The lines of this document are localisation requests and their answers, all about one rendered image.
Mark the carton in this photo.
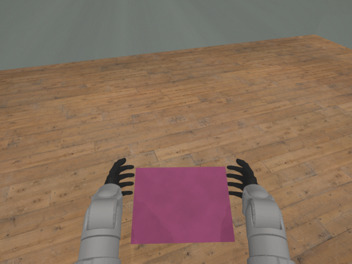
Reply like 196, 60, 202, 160
130, 167, 235, 244

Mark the robot right hand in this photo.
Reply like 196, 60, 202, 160
226, 158, 258, 198

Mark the left robot forearm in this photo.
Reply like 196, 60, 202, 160
73, 184, 123, 264

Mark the robot left hand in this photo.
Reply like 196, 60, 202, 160
105, 158, 135, 196

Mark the right robot forearm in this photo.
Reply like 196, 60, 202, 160
242, 184, 295, 264

